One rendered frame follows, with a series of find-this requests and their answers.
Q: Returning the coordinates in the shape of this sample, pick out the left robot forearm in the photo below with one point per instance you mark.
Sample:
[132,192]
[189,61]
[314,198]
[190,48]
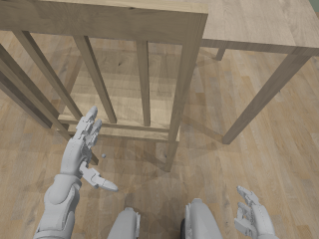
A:
[60,200]

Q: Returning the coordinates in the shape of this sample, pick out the robot right shin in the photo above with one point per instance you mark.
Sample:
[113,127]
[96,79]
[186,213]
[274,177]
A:
[188,233]

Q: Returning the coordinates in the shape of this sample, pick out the robot right hand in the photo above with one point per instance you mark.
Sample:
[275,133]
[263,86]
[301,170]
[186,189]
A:
[257,221]

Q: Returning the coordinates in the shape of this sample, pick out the robot left thigh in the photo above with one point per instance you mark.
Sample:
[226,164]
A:
[126,226]

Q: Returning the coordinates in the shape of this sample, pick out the chair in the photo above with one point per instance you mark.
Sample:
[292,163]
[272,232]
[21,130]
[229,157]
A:
[138,96]

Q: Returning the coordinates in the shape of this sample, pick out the table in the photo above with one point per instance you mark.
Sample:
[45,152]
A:
[270,26]

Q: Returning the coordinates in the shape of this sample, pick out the robot left hand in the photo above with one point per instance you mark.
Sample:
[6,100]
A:
[79,148]

